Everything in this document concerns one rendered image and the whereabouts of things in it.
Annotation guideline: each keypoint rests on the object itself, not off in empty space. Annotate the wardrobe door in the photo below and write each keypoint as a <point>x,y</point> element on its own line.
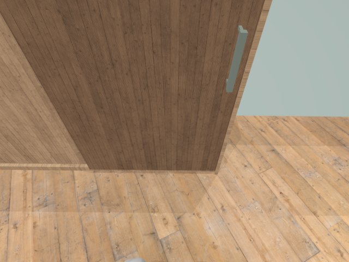
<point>138,84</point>
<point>31,130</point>

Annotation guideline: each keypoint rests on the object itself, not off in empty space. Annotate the handle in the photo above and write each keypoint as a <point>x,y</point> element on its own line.
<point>242,36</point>

